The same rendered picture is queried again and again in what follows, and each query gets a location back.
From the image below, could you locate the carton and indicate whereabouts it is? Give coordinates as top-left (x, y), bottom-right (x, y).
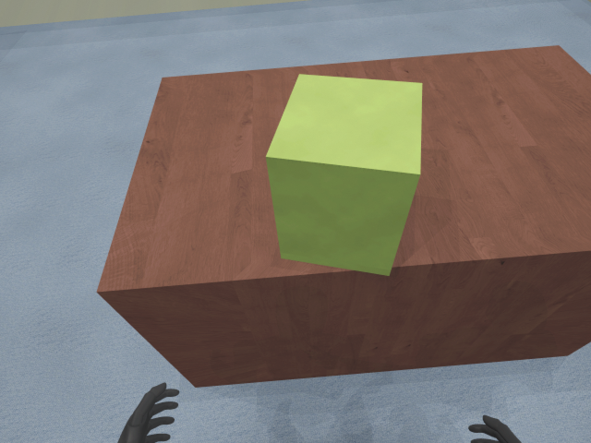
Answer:
top-left (266, 74), bottom-right (422, 276)

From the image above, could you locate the robot right hand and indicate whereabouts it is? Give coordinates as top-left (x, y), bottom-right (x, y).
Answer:
top-left (468, 415), bottom-right (522, 443)

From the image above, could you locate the robot left hand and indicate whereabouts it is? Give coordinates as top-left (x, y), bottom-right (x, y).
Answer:
top-left (117, 382), bottom-right (179, 443)

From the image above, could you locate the pedestal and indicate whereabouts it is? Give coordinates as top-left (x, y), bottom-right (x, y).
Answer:
top-left (96, 45), bottom-right (591, 388)

